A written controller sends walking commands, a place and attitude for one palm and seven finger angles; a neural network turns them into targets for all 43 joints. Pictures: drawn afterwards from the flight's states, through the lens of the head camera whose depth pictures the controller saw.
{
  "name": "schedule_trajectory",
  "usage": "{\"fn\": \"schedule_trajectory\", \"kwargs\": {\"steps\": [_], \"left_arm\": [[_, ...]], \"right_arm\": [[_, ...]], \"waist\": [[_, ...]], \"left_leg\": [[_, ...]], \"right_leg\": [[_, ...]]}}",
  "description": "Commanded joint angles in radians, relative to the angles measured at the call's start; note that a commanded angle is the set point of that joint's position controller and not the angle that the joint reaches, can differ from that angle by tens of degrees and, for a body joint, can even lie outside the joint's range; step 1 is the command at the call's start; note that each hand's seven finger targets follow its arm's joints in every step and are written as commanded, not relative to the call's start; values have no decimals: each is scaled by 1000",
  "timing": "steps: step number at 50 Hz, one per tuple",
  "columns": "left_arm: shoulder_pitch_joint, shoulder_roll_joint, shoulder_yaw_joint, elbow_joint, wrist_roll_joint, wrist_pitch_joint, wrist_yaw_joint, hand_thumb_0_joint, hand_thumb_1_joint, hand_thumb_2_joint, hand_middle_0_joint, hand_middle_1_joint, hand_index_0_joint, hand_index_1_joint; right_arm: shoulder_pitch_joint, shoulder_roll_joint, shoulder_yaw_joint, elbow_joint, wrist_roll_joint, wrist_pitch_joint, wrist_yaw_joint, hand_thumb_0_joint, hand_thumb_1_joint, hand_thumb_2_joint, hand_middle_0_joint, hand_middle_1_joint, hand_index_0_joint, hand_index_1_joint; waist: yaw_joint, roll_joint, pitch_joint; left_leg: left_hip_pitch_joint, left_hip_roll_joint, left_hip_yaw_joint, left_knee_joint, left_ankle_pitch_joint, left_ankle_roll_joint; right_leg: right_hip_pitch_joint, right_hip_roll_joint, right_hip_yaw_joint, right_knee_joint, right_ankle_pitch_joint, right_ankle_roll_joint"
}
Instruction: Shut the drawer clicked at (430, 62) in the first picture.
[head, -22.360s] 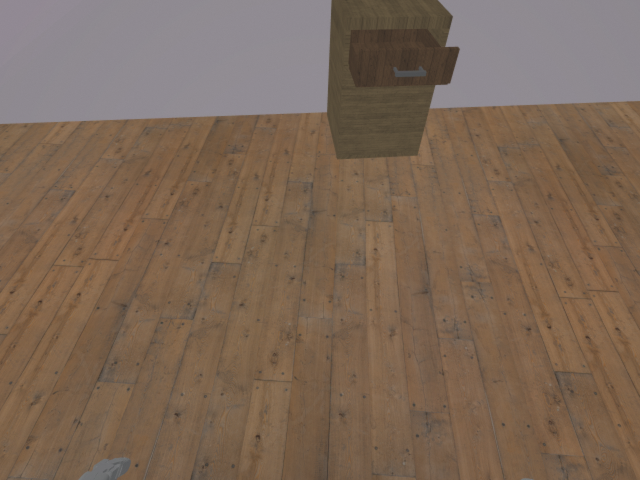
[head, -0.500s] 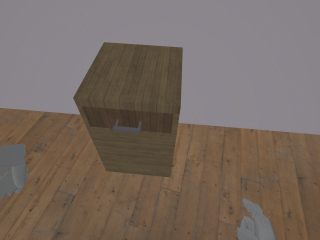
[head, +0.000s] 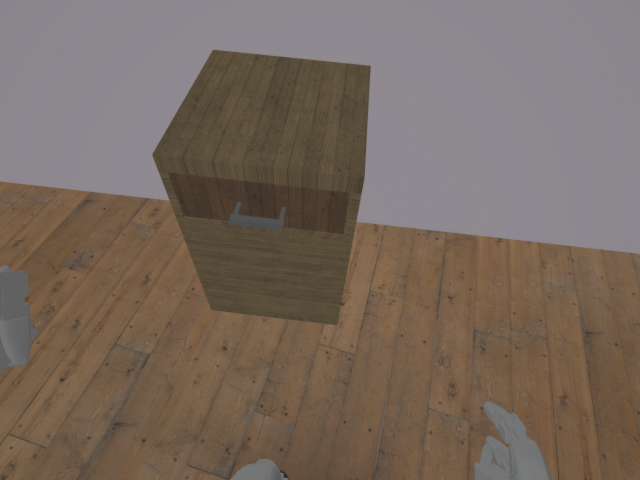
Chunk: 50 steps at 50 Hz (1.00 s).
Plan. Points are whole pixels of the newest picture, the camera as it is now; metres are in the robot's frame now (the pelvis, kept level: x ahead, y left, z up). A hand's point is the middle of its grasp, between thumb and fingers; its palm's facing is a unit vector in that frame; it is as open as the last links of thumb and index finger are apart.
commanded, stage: step back with the hand held close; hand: left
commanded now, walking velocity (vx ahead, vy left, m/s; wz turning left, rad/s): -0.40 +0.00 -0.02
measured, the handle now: (259, 215) +0.65 +0.16 -0.19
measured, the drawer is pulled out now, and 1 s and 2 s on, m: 0.00 0.00 0.00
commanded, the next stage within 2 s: stop stepping back and stand still in 0.72 s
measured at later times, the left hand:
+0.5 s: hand out of the picture +0.12 +0.24 +0.17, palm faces +0.40 -0.77 -0.50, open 3.3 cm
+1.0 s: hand out of the picture +0.01 +0.22 +0.17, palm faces +0.35 -0.81 -0.47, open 3.3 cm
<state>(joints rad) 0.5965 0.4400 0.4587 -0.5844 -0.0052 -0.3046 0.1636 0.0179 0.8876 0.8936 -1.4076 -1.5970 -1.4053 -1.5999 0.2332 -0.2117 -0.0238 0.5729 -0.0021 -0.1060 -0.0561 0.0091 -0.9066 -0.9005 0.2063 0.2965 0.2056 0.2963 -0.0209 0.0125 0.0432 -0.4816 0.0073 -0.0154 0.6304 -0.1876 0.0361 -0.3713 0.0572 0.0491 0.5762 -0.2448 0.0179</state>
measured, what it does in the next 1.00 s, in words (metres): walks backwards: right foot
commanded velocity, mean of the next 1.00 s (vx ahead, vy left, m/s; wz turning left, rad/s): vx -0.27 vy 0.02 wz -0.03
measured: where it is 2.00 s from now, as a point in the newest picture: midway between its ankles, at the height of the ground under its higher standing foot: outside the picture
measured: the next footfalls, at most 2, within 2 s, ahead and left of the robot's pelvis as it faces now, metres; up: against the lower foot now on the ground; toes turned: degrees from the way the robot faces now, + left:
right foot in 0.46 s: -0.13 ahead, -0.11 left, +0.00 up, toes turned -4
left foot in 1.06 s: -0.17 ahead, +0.11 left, +0.00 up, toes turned +2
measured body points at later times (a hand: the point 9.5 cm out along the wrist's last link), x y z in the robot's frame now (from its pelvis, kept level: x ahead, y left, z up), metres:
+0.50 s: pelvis -0.07 -0.01 -0.01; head -0.02 +0.01 +0.44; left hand +0.09 +0.28 +0.20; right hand +0.13 -0.22 -0.09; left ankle +0.09 +0.10 -0.72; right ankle -0.21 -0.13 -0.73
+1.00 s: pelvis -0.17 -0.02 +0.02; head -0.17 +0.00 +0.47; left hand -0.01 +0.27 +0.20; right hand -0.06 -0.28 -0.07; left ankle -0.17 +0.10 -0.68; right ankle -0.15 -0.13 -0.72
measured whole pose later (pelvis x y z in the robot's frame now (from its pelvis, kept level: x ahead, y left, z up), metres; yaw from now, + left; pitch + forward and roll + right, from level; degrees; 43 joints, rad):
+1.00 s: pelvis -0.17 -0.02 +0.02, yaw -3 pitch +2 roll +2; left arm 0.72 0.39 0.41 -0.58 -0.04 -0.25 0.15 0.02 0.88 0.89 -1.41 -1.60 -1.41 -1.60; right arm 0.31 -0.20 -0.04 0.64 0.01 -0.05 -0.06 0.01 -0.91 -0.90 0.20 0.30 0.20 0.30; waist 0.01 -0.07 -0.05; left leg -0.45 0.01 0.07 0.89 -0.39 -0.02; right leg -0.31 -0.02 -0.01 0.50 -0.23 -0.03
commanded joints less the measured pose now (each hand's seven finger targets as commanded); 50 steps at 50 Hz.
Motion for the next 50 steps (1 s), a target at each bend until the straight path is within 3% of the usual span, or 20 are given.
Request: {"fn": "schedule_trajectory", "kwargs": {"steps": [1,8,12,15,21,24,27,28,30,32,33,34,35,38,39,40,41,42,44,50], "left_arm": [[38,122,70,-189,-33,-73,-1,0,900,900,-1400,-1600,-1400,-1600],[39,168,103,-219,-31,-86,19,0,900,900,-1400,-1600,-1400,-1600],[14,147,121,-221,-14,-92,16,0,900,900,-1400,-1600,-1400,-1600],[-11,149,126,-245,-5,-99,3,0,900,900,-1400,-1600,-1400,-1600],[61,140,101,-206,-69,-111,-11,0,900,900,-1400,-1600,-1400,-1600],[-51,165,92,-252,-40,-154,-26,0,900,900,-1400,-1600,-1400,-1600],[-231,180,52,-317,-37,-148,-18,0,900,900,-1400,-1600,-1400,-1600],[-146,194,87,-259,-42,-130,-22,0,900,900,-1400,-1600,-1400,-1600],[-39,177,103,-186,-40,-110,-39,0,900,900,-1400,-1600,-1400,-1600],[12,159,114,-135,-52,-102,-54,0,900,900,-1400,-1600,-1400,-1600],[28,134,97,-116,-65,-95,-61,0,900,900,-1400,-1600,-1400,-1600],[7,122,92,-125,-67,-90,-65,0,900,900,-1400,-1600,-1400,-1600],[-5,129,108,-144,-66,-80,-61,0,900,900,-1400,-1600,-1400,-1600],[83,148,125,-182,-73,-66,-56,0,900,900,-1400,-1600,-1400,-1600],[106,179,144,-210,-67,-61,-51,0,900,900,-1400,-1600,-1400,-1600],[98,220,158,-245,-60,-60,-42,0,900,900,-1400,-1600,-1400,-1600],[55,247,159,-259,-51,-42,-17,0,900,900,-1400,-1600,-1400,-1600],[22,238,174,-252,-44,-5,-12,0,900,900,-1400,-1600,-1400,-1600],[89,154,115,-218,-62,19,-30,0,900,900,-1400,-1600,-1400,-1600],[-45,78,-13,-112,-14,17,36,0,900,900,-1400,-1600,-1400,-1600]], "right_arm": [[-84,-140,-58,-126,1,-61,-1,0,-900,-900,200,300,200,300],[-112,-132,-60,-132,0,-45,-7,0,-900,-900,200,300,200,300],[-138,-153,-54,-149,-4,-67,-22,0,-900,-900,200,300,200,300],[-119,-148,-61,-136,-15,-87,-20,0,-900,-900,200,300,200,300],[-95,-110,-57,-53,-43,-92,8,0,-900,-900,200,300,200,300],[-77,-101,-50,-26,-45,-76,18,0,-900,-900,200,300,200,300],[-114,-89,-66,-65,-5,-64,1,0,-900,-900,200,300,200,300],[-130,-99,-63,-91,1,-57,-6,0,-900,-900,200,300,200,300],[-164,-113,-39,-126,1,-44,-10,0,-900,-900,200,300,200,300],[-135,-105,-39,-101,-23,-48,8,0,-900,-900,200,300,200,300],[-139,-103,-41,-90,-32,-56,14,0,-900,-900,200,300,200,300],[-141,-110,-43,-89,-37,-60,20,0,-900,-900,200,300,200,300],[-158,-115,-44,-108,-36,-57,22,0,-900,-900,200,300,200,300],[-199,-107,-46,-166,-13,-41,28,0,-900,-900,200,300,200,300],[-188,-98,-52,-172,-3,-35,30,0,-900,-900,200,300,200,300],[-174,-79,-56,-172,10,-28,36,0,-900,-900,200,300,200,300],[-186,-94,-63,-144,-4,-26,41,0,-900,-900,200,300,200,300],[-139,-98,-80,-108,-13,-16,39,0,-900,-900,200,300,200,300],[-108,-46,-44,-146,26,20,23,0,-900,-900,200,300,200,300],[-77,-97,-23,-85,-2,-53,-38,0,-900,-900,200,300,200,300]], "waist": [[1,-30,-202],[-12,7,-137],[5,232,-154],[6,226,-167],[9,168,-212],[12,44,-240],[-19,-270,-281],[-16,-222,-239],[3,4,-236],[7,247,-282],[33,271,-273],[32,260,-205],[28,261,-143],[51,169,-90],[49,-1,-89],[55,-290,-64],[50,-287,-35],[17,-247,-76],[-24,-190,-91],[2,-88,-100]], "left_leg": [[14,53,-51,-119,-42,16],[35,55,-86,-153,-288,17],[-300,237,-283,-459,-526,99],[-303,305,-288,-472,-541,129],[230,274,-170,-330,-144,38],[435,178,-2,-57,303,9],[435,34,131,53,204,-10],[418,43,119,-6,259,4],[500,112,86,-107,546,39],[545,274,-67,-226,700,125],[418,334,-94,-286,524,135],[245,346,-86,-360,202,119],[58,339,-70,-443,-118,90],[-136,208,55,-296,-336,-2],[-120,113,129,-71,-374,-43],[-3,-65,153,353,-369,-93],[-76,-87,0,675,-321,-86],[-31,-39,-31,739,-279,-77],[-51,17,-5,657,-152,-82],[226,-4,89,-136,-200,-5]], "right_leg": [[175,-109,106,-75,318,-47],[9,-105,106,-188,-124,-60],[349,50,-24,194,26,-2],[347,58,-4,352,-113,-5],[68,-40,-12,-98,-295,-53],[-32,-129,91,-323,114,-43],[31,-171,54,-213,840,53],[27,-165,28,-153,869,59],[-9,-88,-19,-11,706,69],[-90,9,-37,255,-94,46],[-17,18,-13,318,-385,16],[56,6,-14,320,-408,-6],[146,-1,-47,311,-374,-27],[245,-40,-93,-6,-223,-21],[145,-142,13,-137,-230,-35],[-182,-339,300,-473,-456,-81],[-290,-491,484,-591,-514,-168],[-338,-456,414,-557,-585,-175],[-195,-305,183,-354,-315,-147],[67,-259,137,-307,-232,-100]]}}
